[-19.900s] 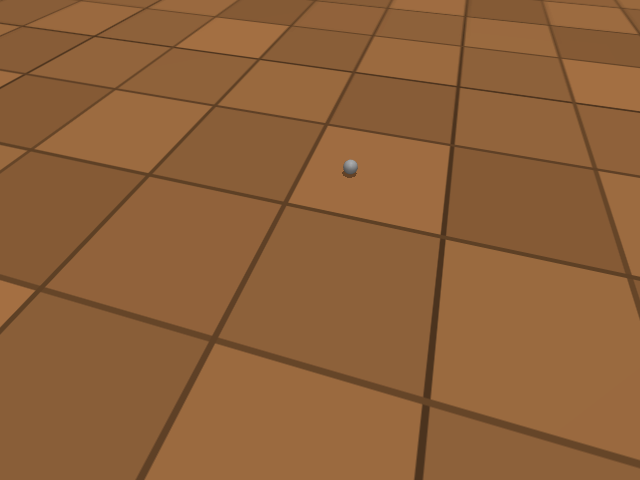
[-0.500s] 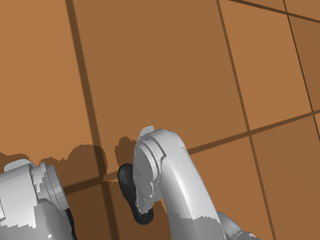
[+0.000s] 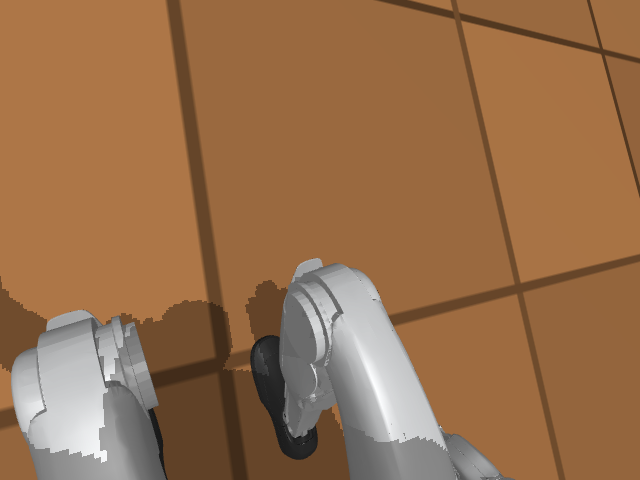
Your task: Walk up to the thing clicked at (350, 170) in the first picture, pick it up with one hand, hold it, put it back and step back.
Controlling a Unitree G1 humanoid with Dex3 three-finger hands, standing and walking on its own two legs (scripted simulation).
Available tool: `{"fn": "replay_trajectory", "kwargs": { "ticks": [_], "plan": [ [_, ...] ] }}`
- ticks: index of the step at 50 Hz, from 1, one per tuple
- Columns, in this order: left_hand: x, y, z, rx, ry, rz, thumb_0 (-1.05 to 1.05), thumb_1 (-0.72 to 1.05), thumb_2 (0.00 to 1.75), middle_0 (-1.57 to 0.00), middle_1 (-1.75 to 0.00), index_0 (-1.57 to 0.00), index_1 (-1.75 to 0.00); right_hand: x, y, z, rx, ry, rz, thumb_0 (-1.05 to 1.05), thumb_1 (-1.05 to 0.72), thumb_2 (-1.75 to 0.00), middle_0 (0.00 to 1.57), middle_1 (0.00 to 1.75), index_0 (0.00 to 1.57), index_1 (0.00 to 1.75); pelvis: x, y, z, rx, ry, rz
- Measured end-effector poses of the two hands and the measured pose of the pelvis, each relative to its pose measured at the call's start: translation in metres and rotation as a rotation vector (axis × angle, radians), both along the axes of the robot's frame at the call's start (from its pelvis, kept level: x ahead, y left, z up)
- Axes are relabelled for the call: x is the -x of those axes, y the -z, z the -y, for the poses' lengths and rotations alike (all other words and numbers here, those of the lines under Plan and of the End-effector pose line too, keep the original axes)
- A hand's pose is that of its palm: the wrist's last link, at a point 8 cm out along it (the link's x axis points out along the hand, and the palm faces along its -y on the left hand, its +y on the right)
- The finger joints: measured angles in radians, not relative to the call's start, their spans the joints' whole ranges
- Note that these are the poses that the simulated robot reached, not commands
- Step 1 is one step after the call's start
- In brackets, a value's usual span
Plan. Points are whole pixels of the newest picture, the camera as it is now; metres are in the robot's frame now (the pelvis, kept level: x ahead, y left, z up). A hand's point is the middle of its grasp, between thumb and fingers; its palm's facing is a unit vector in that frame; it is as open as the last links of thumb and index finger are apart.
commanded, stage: settle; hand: left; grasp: from above
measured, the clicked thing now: out of the picture +0.44 +0.36 -0.25
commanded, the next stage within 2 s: lift in 0.62 s
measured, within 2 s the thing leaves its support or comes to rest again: neither
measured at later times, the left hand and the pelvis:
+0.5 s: hand out of the picture +0.42 +0.36 -0.13, palm faces -0.43 -0.12 -0.89, open 9.6 cm; pelvis -0.01 -0.01 +0.02, yaw +5 degrees
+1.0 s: hand out of the picture +0.40 +0.35 -0.07, palm faces -0.44 -0.14 -0.89, open 9.7 cm; pelvis -0.01 -0.01 +0.07, yaw +7 degrees
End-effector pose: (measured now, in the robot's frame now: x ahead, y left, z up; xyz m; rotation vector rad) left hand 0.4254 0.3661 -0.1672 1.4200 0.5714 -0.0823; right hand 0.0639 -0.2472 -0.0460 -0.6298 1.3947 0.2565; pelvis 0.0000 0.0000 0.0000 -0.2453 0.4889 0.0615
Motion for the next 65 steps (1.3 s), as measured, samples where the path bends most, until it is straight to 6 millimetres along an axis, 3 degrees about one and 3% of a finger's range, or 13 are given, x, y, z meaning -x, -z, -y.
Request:
{"fn": "replay_trajectory", "kwargs": {
  "ticks": [18,33,41,49,58,65],
  "plan": [
    [0.002,-0.078,0.005,-0.037,0.024,-0.043,0.00,0.01,0.44,-0.76,-0.63,-0.75,-0.60,-0.034,0.011,0.010,-0.058,0.082,0.094,0.00,-0.91,-0.90,0.20,0.30,0.20,0.30,0.003,-0.020,0.005,-0.052,-0.036,-0.066],
    [0.003,-0.108,0.002,-0.047,0.053,-0.031,0.00,-0.01,0.47,-0.76,-0.63,-0.76,-0.60,-0.016,0.008,0.011,-0.017,0.165,0.055,0.00,-0.91,-0.90,0.20,0.30,0.20,0.30,0.006,-0.032,0.005,-0.068,-0.055,-0.086],
    [0.004,-0.124,0.005,-0.041,0.046,-0.042,0.00,-0.02,0.49,-0.77,-0.63,-0.76,-0.60,-0.007,-0.004,0.014,0.001,0.206,0.042,0.00,-0.92,-0.91,0.20,0.30,0.20,0.30,0.007,-0.045,0.005,-0.074,-0.063,-0.103],
    [0.015,-0.153,0.010,-0.019,0.032,-0.057,0.00,-0.01,0.49,-0.75,-0.64,-0.75,-0.61,-0.011,-0.019,0.016,0.001,0.250,0.070,0.00,-0.92,-0.91,0.20,0.30,0.20,0.30,0.008,-0.065,0.005,-0.085,-0.072,-0.114],
    [0.039,-0.202,0.010,-0.019,0.043,-0.051,-0.01,-0.02,0.54,-0.73,-0.66,-0.72,-0.64,-0.032,-0.044,0.010,-0.020,0.264,0.142,0.00,-0.92,-0.91,0.20,0.30,0.20,0.30,0.010,-0.098,0.004,-0.098,-0.083,-0.118],
    [0.061,-0.249,0.011,-0.010,0.027,-0.035,-0.01,-0.02,0.58,-0.70,-0.69,-0.69,-0.67,-0.058,-0.077,0.000,-0.048,0.259,0.218,0.00,-0.92,-0.91,0.20,0.30,0.20,0.30,0.010,-0.134,0.003,-0.107,-0.097,-0.102]
  ]
}}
